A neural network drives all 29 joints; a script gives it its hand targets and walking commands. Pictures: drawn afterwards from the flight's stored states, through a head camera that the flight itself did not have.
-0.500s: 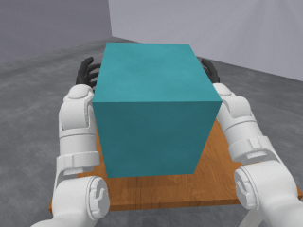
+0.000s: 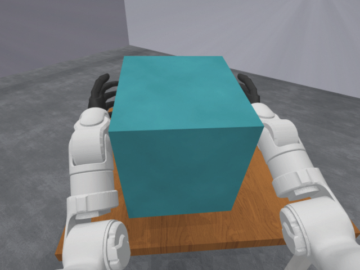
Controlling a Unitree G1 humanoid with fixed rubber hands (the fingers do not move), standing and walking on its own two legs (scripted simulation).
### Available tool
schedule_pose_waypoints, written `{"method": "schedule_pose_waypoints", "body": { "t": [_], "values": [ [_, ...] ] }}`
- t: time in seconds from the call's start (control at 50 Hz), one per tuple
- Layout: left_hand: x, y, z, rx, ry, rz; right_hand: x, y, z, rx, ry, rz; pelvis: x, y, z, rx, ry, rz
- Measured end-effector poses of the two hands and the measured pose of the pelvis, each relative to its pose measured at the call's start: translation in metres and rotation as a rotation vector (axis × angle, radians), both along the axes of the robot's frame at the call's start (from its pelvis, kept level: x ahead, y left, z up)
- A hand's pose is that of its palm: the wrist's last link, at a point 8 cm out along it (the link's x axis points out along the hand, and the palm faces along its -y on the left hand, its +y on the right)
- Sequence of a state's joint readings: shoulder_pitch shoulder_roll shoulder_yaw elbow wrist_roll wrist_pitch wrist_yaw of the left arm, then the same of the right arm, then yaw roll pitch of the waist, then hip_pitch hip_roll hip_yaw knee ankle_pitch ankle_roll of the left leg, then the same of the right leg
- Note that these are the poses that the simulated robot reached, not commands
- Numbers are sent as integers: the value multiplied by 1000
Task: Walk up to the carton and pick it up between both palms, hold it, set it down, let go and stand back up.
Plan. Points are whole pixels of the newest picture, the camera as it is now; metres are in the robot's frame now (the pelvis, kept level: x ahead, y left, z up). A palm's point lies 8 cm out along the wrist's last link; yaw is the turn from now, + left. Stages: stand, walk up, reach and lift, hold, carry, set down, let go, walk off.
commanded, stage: hold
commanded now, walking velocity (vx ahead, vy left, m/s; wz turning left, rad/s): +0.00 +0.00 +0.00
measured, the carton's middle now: (177, 133) +0.35 +0.00 +0.20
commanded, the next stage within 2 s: none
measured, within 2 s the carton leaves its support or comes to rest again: neither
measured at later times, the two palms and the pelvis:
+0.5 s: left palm (99, 108) +0.36 +0.15 +0.27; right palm (250, 107) +0.36 -0.16 +0.25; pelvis -0.01 +0.00 +0.00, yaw +0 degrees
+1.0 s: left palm (98, 112) +0.36 +0.15 +0.26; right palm (249, 109) +0.36 -0.15 +0.25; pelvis +0.00 +0.00 +0.00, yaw +0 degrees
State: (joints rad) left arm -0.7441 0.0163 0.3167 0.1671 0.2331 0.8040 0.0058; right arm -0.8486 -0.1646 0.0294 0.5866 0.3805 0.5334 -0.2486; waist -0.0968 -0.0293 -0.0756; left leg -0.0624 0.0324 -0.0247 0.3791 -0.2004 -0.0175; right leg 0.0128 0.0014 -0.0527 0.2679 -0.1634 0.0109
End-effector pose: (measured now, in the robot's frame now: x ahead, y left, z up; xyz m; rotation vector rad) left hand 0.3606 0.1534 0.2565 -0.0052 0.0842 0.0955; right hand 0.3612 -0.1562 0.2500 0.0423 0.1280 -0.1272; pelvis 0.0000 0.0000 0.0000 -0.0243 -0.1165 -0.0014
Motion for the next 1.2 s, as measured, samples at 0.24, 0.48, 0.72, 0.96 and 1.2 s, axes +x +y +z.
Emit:
{"method": "schedule_pose_waypoints", "body": {
  "t": [0.24,0.48,0.72,0.96,1.2],
  "values": [
    [-5,-1,7,-3,-2,5,-5,0,1,13,-2,3,-6,-2,0,3,0,-2],
    [-2,-2,10,6,14,5,-2,-2,4,4,13,5,-9,-3,1,5,18,-6],
    [1,0,2,-12,28,2,0,0,4,-10,28,2,-6,-4,0,4,10,-3],
    [0,1,2,-6,15,0,-1,1,0,3,16,-1,-4,-1,0,0,0,1],
    [-4,0,7,7,13,6,-4,1,-1,23,15,2,-7,2,0,4,3,-2]
  ]
}}
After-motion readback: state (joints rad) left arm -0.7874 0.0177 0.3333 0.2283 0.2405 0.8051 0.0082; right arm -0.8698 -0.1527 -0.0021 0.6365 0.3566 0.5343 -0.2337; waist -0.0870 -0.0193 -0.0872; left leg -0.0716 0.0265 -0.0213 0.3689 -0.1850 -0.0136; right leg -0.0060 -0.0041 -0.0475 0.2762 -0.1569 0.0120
